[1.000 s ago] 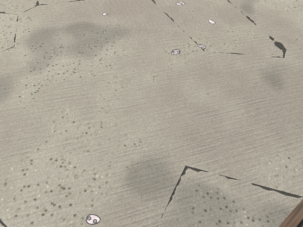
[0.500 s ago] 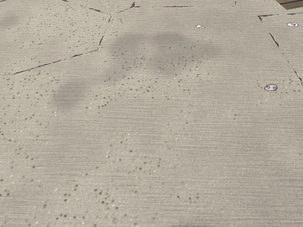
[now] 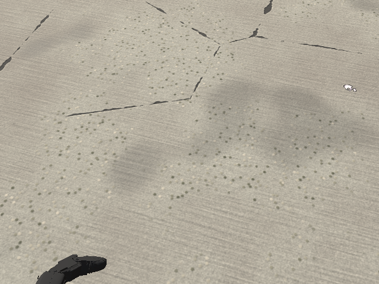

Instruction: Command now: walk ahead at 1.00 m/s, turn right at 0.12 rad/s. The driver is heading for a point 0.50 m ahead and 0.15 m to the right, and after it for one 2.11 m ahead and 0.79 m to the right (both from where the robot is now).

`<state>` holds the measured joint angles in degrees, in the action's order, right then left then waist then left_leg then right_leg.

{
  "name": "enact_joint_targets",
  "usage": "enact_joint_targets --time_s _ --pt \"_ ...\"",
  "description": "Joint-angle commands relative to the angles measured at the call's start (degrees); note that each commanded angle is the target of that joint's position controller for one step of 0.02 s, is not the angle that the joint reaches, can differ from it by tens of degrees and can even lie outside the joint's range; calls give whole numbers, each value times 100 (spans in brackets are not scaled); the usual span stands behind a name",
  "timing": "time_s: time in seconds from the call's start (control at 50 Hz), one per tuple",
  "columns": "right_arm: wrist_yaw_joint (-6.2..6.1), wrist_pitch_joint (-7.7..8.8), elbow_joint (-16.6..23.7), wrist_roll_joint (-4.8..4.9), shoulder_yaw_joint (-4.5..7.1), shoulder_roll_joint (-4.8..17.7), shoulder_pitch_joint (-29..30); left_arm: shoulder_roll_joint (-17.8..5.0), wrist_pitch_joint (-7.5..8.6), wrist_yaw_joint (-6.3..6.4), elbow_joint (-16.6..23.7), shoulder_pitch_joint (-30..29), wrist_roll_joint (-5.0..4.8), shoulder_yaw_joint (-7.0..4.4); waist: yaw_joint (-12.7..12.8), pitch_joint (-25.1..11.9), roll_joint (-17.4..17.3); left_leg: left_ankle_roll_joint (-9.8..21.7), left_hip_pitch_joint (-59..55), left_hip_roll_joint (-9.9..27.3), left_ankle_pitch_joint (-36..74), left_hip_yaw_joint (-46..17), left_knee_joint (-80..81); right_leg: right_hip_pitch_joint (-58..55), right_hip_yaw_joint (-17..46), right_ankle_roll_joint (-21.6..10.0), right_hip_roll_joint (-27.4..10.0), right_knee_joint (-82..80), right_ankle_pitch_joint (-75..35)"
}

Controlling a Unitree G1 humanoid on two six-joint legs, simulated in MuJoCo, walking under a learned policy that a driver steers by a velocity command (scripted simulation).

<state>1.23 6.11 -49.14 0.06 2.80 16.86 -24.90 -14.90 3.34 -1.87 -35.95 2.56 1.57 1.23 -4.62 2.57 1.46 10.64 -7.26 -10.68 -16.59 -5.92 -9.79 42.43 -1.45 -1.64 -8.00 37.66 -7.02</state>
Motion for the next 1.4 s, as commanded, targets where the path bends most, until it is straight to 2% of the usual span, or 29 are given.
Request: enact_joint_targets --time_s 0.02,0.08,0.12,0.14,0.16,0.18,0.22,0.3,0.38,0.48,0.52,0.54,0.56,0.58,0.6,0.62,0.66,0.74,0.86,0.92,0.98,1.0,1.02,1.04,1.08,1.14,1.24,1.34,1.4 --pt "-76 141 80 -75 188 935 -222 -480 80 -21 317 -542 -82 -125 -43 212 -336 -227 378 1511 4889 98 427 -1136 -536 -389 537 -665 -346" --pt "-274 2 70 -313 250 1253 4 -958 63 0 -55 559 -99 -339 689 -582 -820 -497 -478 1879 7644 497 -1088 -2111 -575 -617 1257 -569 809" --pt "-352 -168 257 -449 280 1311 746 -1257 -15 99 -846 3014 -120 -551 1970 -1365 -697 -590 381 1755 7532 913 -4286 -4156 -415 -856 1263 -670 1446" --pt "-293 -100 481 -383 125 753 890 -1626 -86 177 -1032 3612 -52 -706 1987 -1517 274 -697 2373 1076 3891 956 -6875 -5512 978 -1295 477 -286 2690" --pt "-96 61 736 -150 -38 214 202 -1795 -130 124 -1025 2948 24 -749 896 -1741 2053 -995 4854 116 -948 417 -8239 -6535 4792 -2274 -680 -1657 3375" --pt "-130 145 831 -234 -115 510 599 -1388 -126 55 -763 2259 -17 -735 988 -1396 730 -807 5325 621 -359 -184 -8091 -6167 5098 -2242 -705 -2281 3900" --pt "-91 209 994 -323 -165 657 1299 -923 -91 48 -863 2117 -66 -646 730 -480 -649 -791 4908 1169 169 -130 -7011 -4460 3916 -1849 -385 -2509 3366" --pt "-30 -150 1389 -516 -339 395 1618 -971 108 102 -1047 2191 -133 -595 269 252 -325 -1163 4518 1545 -123 195 -5652 -2614 2802 -1717 375 -2867 2299" --pt "84 -132 1926 -316 -495 196 2946 -1054 150 102 -1033 2359 -203 -686 717 500 -54 -1364 3780 1426 1754 657 -3356 -1950 2258 -1346 837 -3143 848" --pt "19 -80 2111 -229 -469 261 3314 -1199 95 167 -1148 2748 -235 -779 1040 -2 171 -1176 3246 1042 2235 621 -2069 -3439 2413 -934 679 -2363 -1253" --pt "-96 -45 1901 -207 -300 630 2538 -1434 107 199 -1107 2588 -186 -830 642 -671 163 -1055 1971 776 1533 571 -1840 -3698 2410 -681 700 -1166 -2611" --pt "-178 -13 1670 -167 -184 845 1576 -1645 137 173 -1035 2295 -165 -876 66 -1191 198 -978 866 935 1235 427 -1801 -3442 2371 -586 804 -45 -2528" --pt "-302 14 1415 -230 -10 1194 329 -1440 216 147 -917 2027 -131 -834 -502 -1833 58 -827 -556 1607 208 -95 -2093 -2683 2195 -565 979 1370 -1490" --pt "-398 7 1271 -465 133 1549 -449 -429 259 177 -732 2202 -213 -593 -442 -2508 -1254 -528 -2019 3380 -1193 -2011 -1921 -1235 1497 -553 1426 3231 2995" --pt "-326 -67 1271 -403 244 1788 -40 -538 177 181 -418 2572 -378 -487 -14 -3204 -2455 37 -2244 4092 -2057 -4650 -964 -206 986 -484 1427 4394 3524" --pt "-291 -108 1405 -372 150 1032 571 -920 54 222 -611 1975 -198 -544 -66 -2061 -1177 -88 -1336 3569 -2567 -3747 -735 257 823 -512 919 4400 2787" --pt "-243 -95 1196 -369 21 488 785 -861 -60 70 -557 1323 -47 -571 34 -833 -284 -305 65 3060 -694 -1953 -628 132 651 -416 612 3953 2331" --pt "-132 91 563 -135 -41 177 318 -330 -322 -155 -79 726 68 -413 373 -202 -692 -521 919 2725 1220 -316 -294 333 569 -371 221 3673 2354" --pt "-57 230 307 -143 1 563 448 -373 -232 -358 420 -299 58 -192 558 419 -397 -581 1987 2173 2435 1438 876 -922 -177 -467 627 950 618" --pt "-92 138 -5 -116 53 1058 -85 -531 -143 -302 418 -509 103 -177 636 407 -481 -409 1183 2432 5597 1504 452 -1744 -522 -692 1102 138 1044" --pt "-202 -64 -103 -57 96 1463 24 -1121 -76 -30 -377 2011 244 -461 2028 -1046 -765 -458 1581 2325 6510 1334 -3207 -4856 -67 -929 1107 -528 1582" --pt "-138 -77 60 -126 -33 793 -248 -1677 -65 107 -558 2483 334 -609 1745 -1768 89 -462 2866 1738 1962 1133 -5445 -6225 1438 -855 -277 -440 3080" --pt "-105 -57 335 143 -133 242 -918 -2032 -35 159 -358 2331 328 -699 1120 -2902 1175 -521 4414 1062 -1137 330 -7452 -7264 4361 -1143 -1898 -1271 3753" --pt "-152 -77 435 100 15 874 1 -1676 -56 179 -387 2163 190 -705 1423 -2338 156 -468 4936 1236 -409 48 -7612 -6468 4111 -1040 -1592 -1869 3763" --pt "-81 -122 388 57 -43 514 283 -1003 94 157 -612 1533 147 -543 827 -493 -57 -537 4854 1692 221 203 -6824 -4513 2392 -907 -1078 -2251 2632" --pt "65 -450 150 -85 -42 180 -24 -558 280 146 -804 1410 21 -442 317 -78 170 -656 4282 1933 306 184 -6443 -3432 1084 -666 -709 -2796 2058" --pt "188 -555 565 -35 -51 -33 1292 -253 457 121 -1086 1410 -38 -390 299 440 199 -599 4954 1729 1592 777 -5466 -3421 -945 -199 120 -3212 117" --pt "368 -462 934 -105 -122 76 1986 -823 466 317 -1201 1777 -88 -456 221 408 15 -165 3873 1121 2503 1749 -3287 -4209 -1580 9 -194 -2877 -3559" --pt "275 -505 508 -76 63 586 198 -1499 196 469 -966 1412 28 -642 -776 -580 567 135 2088 550 1360 1743 -3330 -4560 -1437 94 -591 -306 -6226"
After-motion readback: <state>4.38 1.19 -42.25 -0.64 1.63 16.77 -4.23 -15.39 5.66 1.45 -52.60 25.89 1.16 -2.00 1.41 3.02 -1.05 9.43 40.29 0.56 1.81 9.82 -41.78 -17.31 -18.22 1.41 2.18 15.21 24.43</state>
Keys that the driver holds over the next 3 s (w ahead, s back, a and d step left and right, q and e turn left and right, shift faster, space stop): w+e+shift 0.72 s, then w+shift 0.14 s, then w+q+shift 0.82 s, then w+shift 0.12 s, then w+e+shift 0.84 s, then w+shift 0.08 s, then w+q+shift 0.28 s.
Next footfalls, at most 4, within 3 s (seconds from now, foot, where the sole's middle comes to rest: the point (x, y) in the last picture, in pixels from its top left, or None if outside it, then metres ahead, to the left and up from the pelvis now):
0.12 right None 0.34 -0.11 -0.77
0.56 left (187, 197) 0.79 -0.03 -0.77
1.00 right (281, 152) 0.99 -0.46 -0.77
1.44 left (281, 80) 1.44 -0.57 -0.77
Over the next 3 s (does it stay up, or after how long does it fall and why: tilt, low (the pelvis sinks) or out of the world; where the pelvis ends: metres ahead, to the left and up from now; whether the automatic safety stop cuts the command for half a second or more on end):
stays up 2.60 -0.99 0.00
